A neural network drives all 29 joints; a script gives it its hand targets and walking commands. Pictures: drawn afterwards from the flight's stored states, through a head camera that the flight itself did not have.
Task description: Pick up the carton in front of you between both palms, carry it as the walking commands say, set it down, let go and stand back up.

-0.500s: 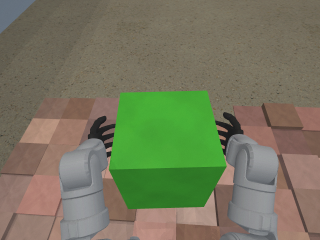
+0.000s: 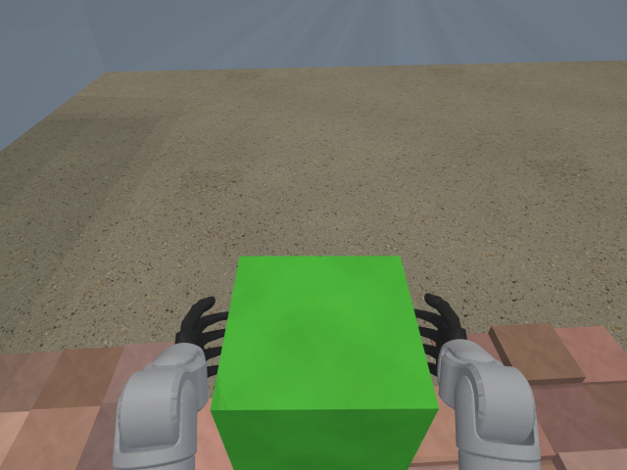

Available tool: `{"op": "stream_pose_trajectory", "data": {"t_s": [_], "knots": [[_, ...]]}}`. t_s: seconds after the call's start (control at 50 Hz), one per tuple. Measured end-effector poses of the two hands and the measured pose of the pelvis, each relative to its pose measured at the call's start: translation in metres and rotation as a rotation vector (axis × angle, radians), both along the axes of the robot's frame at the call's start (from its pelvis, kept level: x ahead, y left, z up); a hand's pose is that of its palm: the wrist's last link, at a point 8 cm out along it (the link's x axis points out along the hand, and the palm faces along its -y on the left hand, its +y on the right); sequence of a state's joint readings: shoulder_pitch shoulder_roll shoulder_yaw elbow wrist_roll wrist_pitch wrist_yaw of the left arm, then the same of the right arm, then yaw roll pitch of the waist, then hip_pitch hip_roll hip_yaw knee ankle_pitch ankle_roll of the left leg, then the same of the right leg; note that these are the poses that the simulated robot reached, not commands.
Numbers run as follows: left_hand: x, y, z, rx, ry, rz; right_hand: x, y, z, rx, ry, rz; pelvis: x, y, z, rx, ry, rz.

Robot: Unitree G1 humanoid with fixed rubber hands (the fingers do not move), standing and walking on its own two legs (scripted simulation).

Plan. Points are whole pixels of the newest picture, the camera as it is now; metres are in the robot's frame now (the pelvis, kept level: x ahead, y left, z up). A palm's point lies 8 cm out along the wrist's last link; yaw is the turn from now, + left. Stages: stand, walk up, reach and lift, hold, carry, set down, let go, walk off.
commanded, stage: carry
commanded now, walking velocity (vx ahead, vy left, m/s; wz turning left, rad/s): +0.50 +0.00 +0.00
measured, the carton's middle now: (320, 375) +0.29 -0.01 +0.02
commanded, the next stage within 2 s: none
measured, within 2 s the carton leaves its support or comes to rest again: neither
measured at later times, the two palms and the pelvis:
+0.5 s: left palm (261, 178) +0.69 +0.10 +0.09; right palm (409, 175) +0.67 -0.20 +0.10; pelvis +0.30 -0.03 -0.03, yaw +0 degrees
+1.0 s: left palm (242, 97) +1.03 +0.17 +0.14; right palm (350, 86) +1.09 -0.13 +0.15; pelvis +0.68 -0.04 +0.00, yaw +2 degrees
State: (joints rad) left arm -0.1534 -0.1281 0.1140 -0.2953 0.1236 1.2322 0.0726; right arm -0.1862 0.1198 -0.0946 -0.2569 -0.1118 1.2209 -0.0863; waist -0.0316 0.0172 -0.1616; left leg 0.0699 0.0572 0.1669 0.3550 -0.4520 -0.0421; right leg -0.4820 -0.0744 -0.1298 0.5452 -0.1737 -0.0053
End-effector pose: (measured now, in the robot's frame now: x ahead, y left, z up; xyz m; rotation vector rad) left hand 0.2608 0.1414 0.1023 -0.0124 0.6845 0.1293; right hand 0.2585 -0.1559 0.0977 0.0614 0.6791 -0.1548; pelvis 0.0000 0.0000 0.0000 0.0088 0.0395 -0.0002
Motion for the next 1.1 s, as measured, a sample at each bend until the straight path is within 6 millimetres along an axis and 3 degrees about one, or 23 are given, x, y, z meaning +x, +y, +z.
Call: {"op": "stream_pose_trajectory", "data": {"t_s": [0.1, 0.22, 0.3, 0.48, 0.64, 0.76, 0.84, 0.94, 1.02, 1.1], "knots": [[0.090, -0.020, -0.003, 0.049, -0.005, 0.005, 0.102, -0.020, -0.005, -0.051, -0.008, 0.085, 0.053, -0.026, -0.018, -0.019, 0.011, 0.014], [0.167, -0.019, -0.010, 0.089, 0.108, 0.028, 0.200, -0.018, -0.009, -0.038, 0.100, 0.145, 0.106, -0.041, -0.009, 0.001, 0.028, 0.005], [0.234, -0.017, -0.005, 0.075, 0.109, 0.027, 0.265, -0.016, -0.003, -0.054, 0.102, 0.146, 0.149, -0.044, -0.007, -0.003, 0.030, 0.003], [0.414, -0.042, -0.010, 0.011, 0.044, -0.089, 0.401, -0.042, 0.006, -0.111, 0.049, 0.002, 0.285, -0.028, -0.032, -0.016, -0.008, 0.001], [0.523, -0.054, -0.019, -0.004, 0.136, -0.097, 0.494, -0.054, -0.013, -0.061, 0.140, -0.052, 0.396, -0.017, -0.016, -0.031, 0.025, 0.000], [0.606, -0.038, -0.002, -0.034, 0.020, 0.003, 0.605, -0.040, 0.007, -0.025, 0.019, -0.010, 0.490, -0.031, -0.016, -0.017, 0.009, 0.009], [0.655, -0.013, 0.018, -0.013, -0.068, 0.101, 0.687, -0.013, 0.028, -0.002, -0.069, 0.083, 0.556, -0.042, -0.017, -0.028, 0.002, 0.012], [0.723, 0.016, 0.034, -0.018, -0.025, 0.173, 0.779, 0.019, 0.048, -0.022, -0.030, 0.165, 0.634, -0.050, -0.003, -0.003, 0.044, 0.028], [0.789, 0.030, 0.039, 0.003, 0.021, 0.182, 0.849, 0.033, 0.047, -0.020, 0.011, 0.181, 0.700, -0.042, -0.001, -0.005, 0.058, 0.032], [0.864, 0.037, 0.029, 0.021, 0.045, 0.149, 0.915, 0.039, 0.034, -0.025, 0.031, 0.160, 0.777, -0.024, -0.015, -0.037, 0.034, 0.029]]}}
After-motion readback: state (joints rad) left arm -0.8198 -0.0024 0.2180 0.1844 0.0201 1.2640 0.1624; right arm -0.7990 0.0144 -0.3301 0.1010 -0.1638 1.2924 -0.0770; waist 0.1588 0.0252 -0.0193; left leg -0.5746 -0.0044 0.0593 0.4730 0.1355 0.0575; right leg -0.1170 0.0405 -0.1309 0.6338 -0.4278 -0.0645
